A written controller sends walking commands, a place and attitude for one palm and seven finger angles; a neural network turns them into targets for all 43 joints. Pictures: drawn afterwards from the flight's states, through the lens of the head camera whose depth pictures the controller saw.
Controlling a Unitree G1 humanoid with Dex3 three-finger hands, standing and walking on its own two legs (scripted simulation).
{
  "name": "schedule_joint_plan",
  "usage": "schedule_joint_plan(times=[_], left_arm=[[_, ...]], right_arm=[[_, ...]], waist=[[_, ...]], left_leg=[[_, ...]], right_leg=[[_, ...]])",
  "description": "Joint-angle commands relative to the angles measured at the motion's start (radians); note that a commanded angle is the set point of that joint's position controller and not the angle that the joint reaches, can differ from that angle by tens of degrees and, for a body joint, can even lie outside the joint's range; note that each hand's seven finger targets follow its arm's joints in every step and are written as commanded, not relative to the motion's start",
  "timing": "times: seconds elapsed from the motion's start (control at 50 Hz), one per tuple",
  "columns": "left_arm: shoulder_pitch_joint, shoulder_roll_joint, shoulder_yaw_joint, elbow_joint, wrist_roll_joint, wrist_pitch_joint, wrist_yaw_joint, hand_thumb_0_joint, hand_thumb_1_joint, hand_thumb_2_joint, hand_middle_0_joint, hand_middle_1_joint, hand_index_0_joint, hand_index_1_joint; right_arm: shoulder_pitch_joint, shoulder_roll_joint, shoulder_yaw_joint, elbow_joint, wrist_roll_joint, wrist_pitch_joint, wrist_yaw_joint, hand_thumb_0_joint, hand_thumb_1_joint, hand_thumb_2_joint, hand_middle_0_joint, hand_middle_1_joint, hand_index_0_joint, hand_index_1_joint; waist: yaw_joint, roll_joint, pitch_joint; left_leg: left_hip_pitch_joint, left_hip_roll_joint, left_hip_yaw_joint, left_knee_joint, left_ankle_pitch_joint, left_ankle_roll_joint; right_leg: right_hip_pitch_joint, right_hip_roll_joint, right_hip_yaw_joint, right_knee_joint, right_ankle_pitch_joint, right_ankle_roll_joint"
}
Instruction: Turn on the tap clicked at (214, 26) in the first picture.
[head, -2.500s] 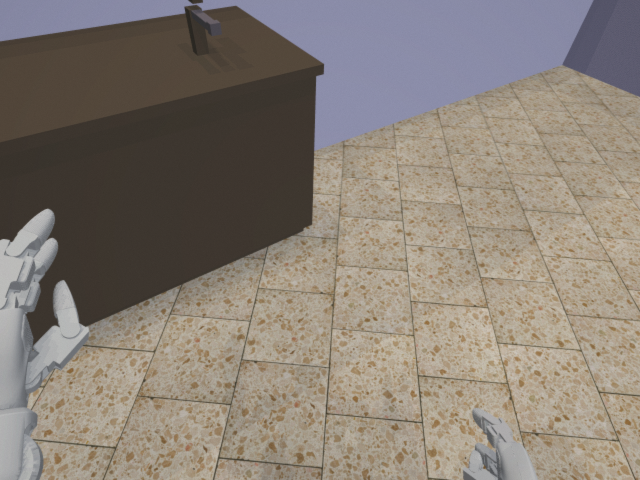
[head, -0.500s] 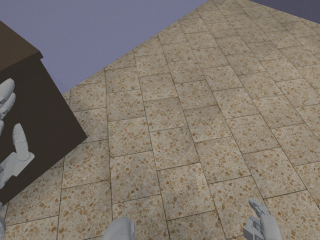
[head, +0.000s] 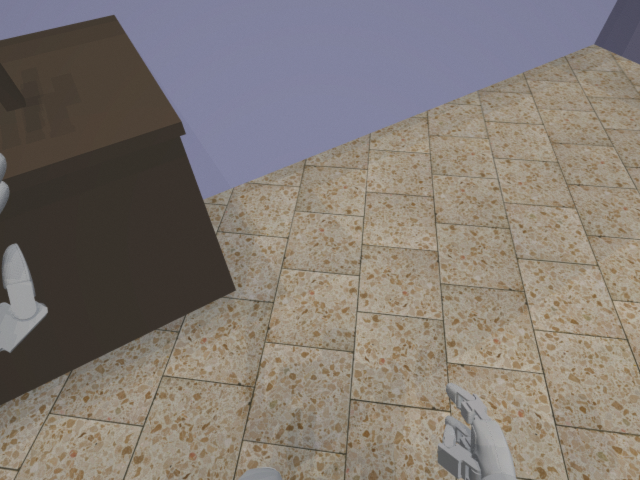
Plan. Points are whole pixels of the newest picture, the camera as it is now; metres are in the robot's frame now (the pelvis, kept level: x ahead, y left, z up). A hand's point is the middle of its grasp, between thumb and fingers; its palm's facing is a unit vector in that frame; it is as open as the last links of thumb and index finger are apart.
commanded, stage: turn to face it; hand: left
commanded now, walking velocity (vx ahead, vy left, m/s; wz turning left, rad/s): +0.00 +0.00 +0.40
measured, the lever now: out of the picture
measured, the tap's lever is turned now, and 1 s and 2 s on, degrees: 0 0 0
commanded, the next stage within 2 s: take the last steps up to it in 0.20 s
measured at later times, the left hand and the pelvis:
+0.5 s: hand out of the picture +0.15 +0.26 +0.21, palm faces +0.57 -0.71 -0.41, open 7.4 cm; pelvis -0.02 -0.02 +0.01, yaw +12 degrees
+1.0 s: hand out of the picture +0.13 +0.24 +0.19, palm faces +0.59 -0.64 -0.49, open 7.5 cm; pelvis +0.00 -0.04 +0.02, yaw +18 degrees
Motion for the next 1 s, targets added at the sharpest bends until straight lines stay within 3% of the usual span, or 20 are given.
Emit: schedule_joint_plan(times=[0.0,0.02,0.06,0.12,0.24,0.3,0.32,0.36,0.4,0.44,0.5,0.66,0.68,0.7,0.72,0.74,0.78,0.8,0.84,0.98], left_arm=[[-0.168,0.142,0.057,0.005,-0.001,0.018,0.029,0.000,0.900,0.900,-0.200,-0.300,-0.200,-0.300],[-0.196,0.105,0.021,0.044,0.008,0.027,0.029,0.000,0.900,0.900,-0.200,-0.300,-0.200,-0.300],[-0.177,0.094,0.005,0.044,0.023,0.011,0.020,0.000,0.900,0.900,-0.200,-0.300,-0.200,-0.300],[-0.183,0.112,0.012,-0.025,0.032,-0.028,0.032,0.000,0.900,0.900,-0.200,-0.300,-0.200,-0.300],[-0.074,0.138,0.075,-0.216,0.026,-0.049,0.073,0.000,0.900,0.900,-0.200,-0.300,-0.200,-0.300],[-0.034,0.116,0.081,-0.215,0.012,-0.048,0.080,0.000,0.900,0.900,-0.200,-0.300,-0.200,-0.300],[-0.052,0.118,0.080,-0.226,0.007,-0.052,0.080,0.000,0.900,0.900,-0.200,-0.300,-0.200,-0.300],[-0.030,0.115,0.070,-0.227,0.000,-0.081,0.069,0.000,0.900,0.900,-0.200,-0.300,-0.200,-0.300],[-0.025,0.129,0.073,-0.143,0.035,-0.088,0.046,0.000,0.900,0.900,-0.200,-0.300,-0.200,-0.300],[-0.086,0.089,0.032,-0.140,0.037,-0.087,0.034,0.000,0.900,0.900,-0.200,-0.300,-0.200,-0.300],[-0.093,0.052,-0.015,-0.120,0.031,-0.080,0.018,0.000,0.900,0.900,-0.200,-0.300,-0.200,-0.300],[-0.183,0.078,-0.012,-0.016,0.037,-0.046,0.024,0.000,0.900,0.900,-0.200,-0.300,-0.200,-0.300],[-0.191,0.087,-0.011,-0.010,0.043,-0.040,0.025,0.000,0.900,0.900,-0.200,-0.300,-0.200,-0.300],[-0.203,0.103,-0.010,-0.001,0.054,-0.038,0.026,0.000,0.900,0.900,-0.200,-0.300,-0.200,-0.300],[-0.204,0.150,0.025,0.015,0.046,-0.036,0.028,0.000,0.900,0.900,-0.200,-0.300,-0.200,-0.300],[-0.244,0.159,0.037,0.010,0.027,-0.046,0.031,0.000,0.900,0.900,-0.200,-0.300,-0.200,-0.300],[-0.240,0.149,0.041,0.018,0.031,-0.067,0.018,0.000,0.900,0.900,-0.200,-0.300,-0.200,-0.300],[-0.169,0.125,0.032,0.042,0.026,-0.077,0.011,0.000,0.900,0.900,-0.200,-0.300,-0.200,-0.300],[-0.104,0.116,0.039,0.069,0.029,-0.090,0.008,0.000,0.900,0.900,-0.200,-0.300,-0.200,-0.300],[-0.072,0.128,0.058,0.001,0.025,-0.110,0.030,0.000,0.900,0.900,-0.200,-0.300,-0.200,-0.300]], right_arm=[[-0.054,-0.153,-0.066,-0.114,0.007,-0.038,-0.039,0.000,-0.900,-0.900,0.200,0.300,0.200,0.300],[-0.034,-0.159,-0.060,-0.086,0.002,-0.040,-0.043,0.000,-0.900,-0.900,0.200,0.300,0.200,0.300],[-0.083,-0.145,-0.048,-0.083,-0.006,-0.025,-0.042,0.000,-0.900,-0.900,0.200,0.300,0.200,0.300],[-0.124,-0.146,-0.039,-0.099,-0.012,-0.012,-0.064,0.000,-0.900,-0.900,0.200,0.300,0.200,0.300],[-0.091,-0.143,-0.056,-0.158,-0.024,-0.005,-0.066,0.000,-0.900,-0.900,0.200,0.300,0.200,0.300],[-0.037,-0.152,-0.067,-0.166,-0.022,0.016,-0.057,0.000,-0.900,-0.900,0.200,0.300,0.200,0.300],[-0.027,-0.169,-0.078,-0.166,-0.019,0.020,-0.054,0.000,-0.900,-0.900,0.200,0.300,0.200,0.300],[-0.028,-0.212,-0.095,-0.175,-0.010,0.002,-0.042,0.000,-0.900,-0.900,0.200,0.300,0.200,0.300],[-0.038,-0.192,-0.078,-0.138,-0.022,-0.011,-0.027,0.000,-0.900,-0.900,0.200,0.300,0.200,0.300],[-0.024,-0.205,-0.096,-0.109,0.001,-0.019,-0.017,0.000,-0.900,-0.900,0.200,0.300,0.200,0.300],[-0.032,-0.200,-0.088,-0.097,0.006,-0.036,-0.015,0.000,-0.900,-0.900,0.200,0.300,0.200,0.300],[-0.048,-0.186,-0.060,-0.061,-0.016,-0.045,-0.049,0.000,-0.900,-0.900,0.200,0.300,0.200,0.300],[-0.049,-0.182,-0.059,-0.061,-0.015,-0.040,-0.051,0.000,-0.900,-0.900,0.200,0.300,0.200,0.300],[-0.044,-0.162,-0.060,-0.062,-0.016,-0.035,-0.046,0.000,-0.900,-0.900,0.200,0.300,0.200,0.300],[-0.080,-0.155,-0.064,-0.078,-0.013,-0.036,-0.042,0.000,-0.900,-0.900,0.200,0.300,0.200,0.300],[-0.108,-0.197,-0.065,-0.060,-0.033,-0.040,-0.039,0.000,-0.900,-0.900,0.200,0.300,0.200,0.300],[-0.083,-0.190,-0.073,-0.039,-0.026,-0.034,-0.033,0.000,-0.900,-0.900,0.200,0.300,0.200,0.300],[-0.085,-0.180,-0.067,-0.033,-0.024,-0.023,-0.033,0.000,-0.900,-0.900,0.200,0.300,0.200,0.300],[-0.086,-0.178,-0.061,-0.028,-0.019,-0.007,-0.029,0.000,-0.900,-0.900,0.200,0.300,0.200,0.300],[-0.049,-0.185,-0.092,-0.079,-0.014,-0.012,-0.022,0.000,-0.900,-0.900,0.200,0.300,0.200,0.300]], waist=[[-0.031,-0.357,-0.152],[-0.037,-0.308,-0.170],[-0.043,-0.266,-0.119],[-0.040,-0.241,-0.124],[-0.007,-0.205,-0.237],[-0.052,-0.126,-0.288],[-0.069,-0.067,-0.304],[-0.044,0.308,-0.252],[-0.057,0.232,-0.179],[-0.062,0.177,-0.154],[-0.052,0.183,-0.111],[-0.022,0.102,-0.114],[-0.022,0.039,-0.127],[-0.024,-0.153,-0.130],[-0.010,-0.389,-0.091],[-0.013,-0.283,-0.054],[-0.045,-0.202,-0.060],[-0.042,-0.168,-0.037],[-0.042,-0.146,-0.060],[-0.030,-0.208,-0.109]], left_leg=[[-0.180,-0.091,0.050,0.488,-0.359,0.022],[-0.169,-0.058,-0.001,0.599,-0.301,0.022],[-0.208,-0.040,0.039,0.674,-0.224,-0.008],[-0.152,-0.038,0.093,0.477,-0.214,0.001],[-0.028,-0.059,0.167,0.083,-0.203,0.029],[0.133,-0.086,0.186,-0.166,0.015,0.027],[0.231,-0.047,0.153,-0.232,0.136,0.044],[0.393,0.297,-0.282,-0.261,0.683,0.246],[0.364,0.321,-0.348,-0.272,0.592,0.299],[0.342,0.231,-0.203,-0.265,0.427,0.276],[0.182,0.147,-0.073,-0.319,0.244,0.233],[0.031,0.118,-0.074,-0.277,-0.200,0.197],[-0.034,0.075,-0.022,-0.173,-0.252,0.168],[-0.189,-0.003,0.054,0.069,-0.296,0.125],[-0.352,-0.094,0.093,0.397,-0.328,0.071],[-0.380,-0.053,-0.008,0.568,-0.236,0.044],[-0.339,-0.021,-0.024,0.638,-0.104,0.029],[-0.338,-0.003,-0.008,0.648,-0.047,0.021],[-0.341,0.000,0.035,0.608,0.000,0.014],[-0.183,0.006,0.166,0.173,0.033,0.036]], right_leg=[[0.158,-0.441,0.428,-0.276,0.550,-0.187],[0.141,-0.431,0.330,-0.261,0.518,-0.187],[0.146,-0.348,0.193,-0.209,0.623,-0.177],[0.188,-0.310,0.054,-0.180,0.770,-0.159],[0.311,-0.328,0.077,-0.125,0.772,-0.201],[0.279,-0.280,0.034,-0.011,0.662,-0.140],[0.210,-0.251,0.009,0.095,0.559,-0.104],[-0.188,-0.044,-0.023,0.384,-0.304,-0.020],[-0.337,-0.061,0.053,0.543,-0.337,-0.033],[-0.349,-0.057,0.037,0.511,-0.209,-0.024],[-0.213,-0.033,-0.021,0.418,-0.121,-0.010],[0.136,0.007,-0.074,-0.082,-0.119,-0.023],[0.224,-0.035,-0.026,-0.177,-0.089,-0.045],[0.309,-0.210,0.213,-0.296,-0.220,-0.119],[0.298,-0.456,0.621,-0.420,-0.279,-0.230],[0.226,-0.520,0.624,-0.453,-0.249,-0.253],[0.146,-0.421,0.518,-0.420,-0.251,-0.222],[0.135,-0.374,0.360,-0.397,-0.118,-0.195],[0.175,-0.315,0.186,-0.350,0.137,-0.167],[0.234,-0.299,0.090,-0.315,0.265,-0.183]])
